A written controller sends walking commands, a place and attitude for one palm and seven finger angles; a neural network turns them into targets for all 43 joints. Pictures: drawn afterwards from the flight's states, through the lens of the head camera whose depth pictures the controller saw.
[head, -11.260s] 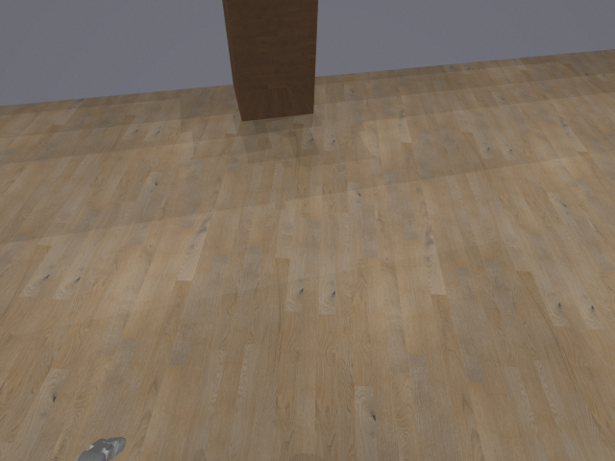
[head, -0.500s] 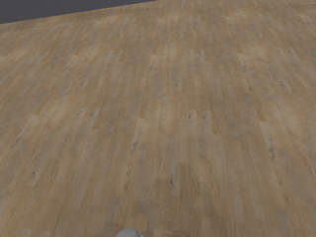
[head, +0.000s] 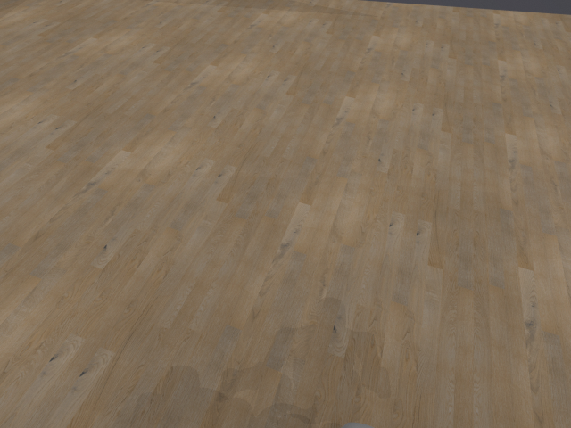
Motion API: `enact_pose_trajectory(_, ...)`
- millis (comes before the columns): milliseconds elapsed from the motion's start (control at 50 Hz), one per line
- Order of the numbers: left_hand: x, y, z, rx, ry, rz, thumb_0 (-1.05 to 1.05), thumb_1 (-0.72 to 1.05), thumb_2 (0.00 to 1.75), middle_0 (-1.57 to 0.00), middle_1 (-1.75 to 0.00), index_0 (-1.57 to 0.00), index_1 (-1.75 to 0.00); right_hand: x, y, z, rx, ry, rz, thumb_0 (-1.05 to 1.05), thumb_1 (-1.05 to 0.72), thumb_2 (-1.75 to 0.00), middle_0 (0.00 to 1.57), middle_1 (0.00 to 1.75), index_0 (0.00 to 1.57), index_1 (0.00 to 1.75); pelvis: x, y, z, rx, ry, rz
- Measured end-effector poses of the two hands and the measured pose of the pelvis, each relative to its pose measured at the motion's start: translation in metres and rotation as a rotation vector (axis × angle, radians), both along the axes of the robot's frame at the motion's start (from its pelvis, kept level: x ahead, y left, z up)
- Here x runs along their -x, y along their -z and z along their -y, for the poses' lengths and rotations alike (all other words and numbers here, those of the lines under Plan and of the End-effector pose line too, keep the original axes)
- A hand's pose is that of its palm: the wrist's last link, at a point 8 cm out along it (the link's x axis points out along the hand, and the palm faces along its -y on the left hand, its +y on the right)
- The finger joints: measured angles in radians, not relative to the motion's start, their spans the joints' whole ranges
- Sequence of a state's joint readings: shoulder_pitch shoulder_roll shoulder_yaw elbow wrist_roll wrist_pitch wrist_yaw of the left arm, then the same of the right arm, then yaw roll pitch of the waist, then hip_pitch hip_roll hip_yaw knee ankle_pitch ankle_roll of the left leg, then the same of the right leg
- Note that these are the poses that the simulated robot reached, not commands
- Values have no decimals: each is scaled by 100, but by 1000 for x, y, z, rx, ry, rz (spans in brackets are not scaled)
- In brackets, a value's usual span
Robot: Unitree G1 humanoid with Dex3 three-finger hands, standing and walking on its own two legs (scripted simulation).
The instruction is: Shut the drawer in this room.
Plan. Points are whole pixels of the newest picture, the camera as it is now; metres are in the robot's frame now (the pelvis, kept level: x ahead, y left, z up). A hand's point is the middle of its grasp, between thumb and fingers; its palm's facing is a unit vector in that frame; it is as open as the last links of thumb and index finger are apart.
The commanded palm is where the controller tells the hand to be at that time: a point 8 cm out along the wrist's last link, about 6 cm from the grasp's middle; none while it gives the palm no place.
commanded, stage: turn or walk to find it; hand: left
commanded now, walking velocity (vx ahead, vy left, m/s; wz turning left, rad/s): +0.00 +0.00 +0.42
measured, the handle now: out of the picture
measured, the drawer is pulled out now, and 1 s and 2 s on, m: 0.26 0.26 0.26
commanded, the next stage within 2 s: none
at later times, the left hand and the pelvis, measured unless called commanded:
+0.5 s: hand out of the picture -0.01 +0.13 -0.15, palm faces +0.27 -0.92 -0.27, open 7.3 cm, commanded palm none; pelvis -0.03 -0.07 +0.00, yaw +14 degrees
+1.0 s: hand out of the picture -0.12 +0.20 -0.17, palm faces +0.48 -0.85 -0.22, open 7.4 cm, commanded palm none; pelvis -0.08 -0.01 +0.00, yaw +25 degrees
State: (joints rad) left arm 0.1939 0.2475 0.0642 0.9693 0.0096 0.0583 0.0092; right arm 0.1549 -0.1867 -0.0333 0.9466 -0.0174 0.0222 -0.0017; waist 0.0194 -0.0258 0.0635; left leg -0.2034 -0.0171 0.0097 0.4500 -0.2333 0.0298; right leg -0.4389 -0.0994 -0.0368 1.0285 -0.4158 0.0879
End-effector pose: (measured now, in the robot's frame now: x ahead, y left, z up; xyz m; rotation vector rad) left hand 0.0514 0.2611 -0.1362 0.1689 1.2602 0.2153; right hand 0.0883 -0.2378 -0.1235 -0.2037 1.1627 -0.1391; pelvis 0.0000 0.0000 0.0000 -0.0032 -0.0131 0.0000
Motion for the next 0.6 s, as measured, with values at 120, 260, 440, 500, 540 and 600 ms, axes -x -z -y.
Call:
enact_pose_trajectory(120, -18, -11, 21, -24, 4, 78, 0, 91, 89, -19, -29, -20, -30, 23, 17, 14, -39, 1, -54, 0, -91, -90, 20, 30, 21, 30, 8, 3, 18, -16, -46, -2)
enact_pose_trajectory(260, -6, -24, 60, -61, -19, 155, 0, 91, 89, -20, -29, -20, -30, 48, 40, 51, -71, -13, -142, 0, -91, -90, 20, 30, 21, 30, 19, 9, 50, -36, -127, 11)
enact_pose_trajectory(440, 58, -28, 84, -45, -148, 79, 0, 90, 89, -20, -30, -20, -30, 52, 30, 78, -43, -88, -205, 0, -91, -90, 20, 30, 20, 29, 27, -3, 66, -56, -218, 11)
enact_pose_trajectory(500, 81, -23, 85, -38, -198, 56, 0, 91, 89, -20, -30, -20, -30, 47, 27, 78, -24, -126, -224, 0, -91, -90, 20, 30, 20, 29, 30, -3, 67, -52, -247, 8)
enact_pose_trajectory(540, 98, -19, 84, -30, -227, 34, 0, 91, 89, -20, -30, -20, -30, 41, 25, 74, -11, -155, -224, 0, -91, -90, 20, 30, 20, 29, 33, -2, 65, -48, -265, 6)
enact_pose_trajectory(600, 125, -12, 81, -15, -272, -5, 0, 91, 89, -20, -30, -20, -30, 25, 22, 62, 3, -206, -199, 0, -91, -90, 20, 30, 20, 29, 39, -1, 60, -41, -293, 3)
